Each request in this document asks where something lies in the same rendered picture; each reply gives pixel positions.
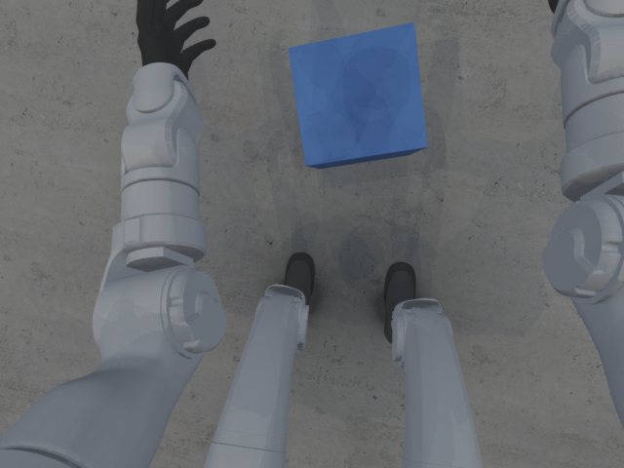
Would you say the left robot upper arm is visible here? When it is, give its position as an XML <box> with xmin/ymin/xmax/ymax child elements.
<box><xmin>0</xmin><ymin>265</ymin><xmax>226</xmax><ymax>468</ymax></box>

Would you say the right robot forearm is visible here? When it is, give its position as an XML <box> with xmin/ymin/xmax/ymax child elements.
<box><xmin>551</xmin><ymin>0</ymin><xmax>624</xmax><ymax>202</ymax></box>

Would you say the robot left thigh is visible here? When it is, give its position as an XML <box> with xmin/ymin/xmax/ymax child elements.
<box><xmin>204</xmin><ymin>293</ymin><xmax>309</xmax><ymax>468</ymax></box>

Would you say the right robot upper arm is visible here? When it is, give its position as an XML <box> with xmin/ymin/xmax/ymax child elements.
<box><xmin>542</xmin><ymin>194</ymin><xmax>624</xmax><ymax>428</ymax></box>

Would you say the carton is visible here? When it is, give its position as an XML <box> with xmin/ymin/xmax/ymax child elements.
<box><xmin>289</xmin><ymin>22</ymin><xmax>428</xmax><ymax>169</ymax></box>

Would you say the left robot forearm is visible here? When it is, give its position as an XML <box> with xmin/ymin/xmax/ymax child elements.
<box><xmin>93</xmin><ymin>62</ymin><xmax>207</xmax><ymax>337</ymax></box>

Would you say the robot left foot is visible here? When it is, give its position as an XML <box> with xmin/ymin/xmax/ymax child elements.
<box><xmin>285</xmin><ymin>253</ymin><xmax>315</xmax><ymax>305</ymax></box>

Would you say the left robot hand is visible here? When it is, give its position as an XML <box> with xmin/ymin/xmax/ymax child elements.
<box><xmin>136</xmin><ymin>0</ymin><xmax>216</xmax><ymax>80</ymax></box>

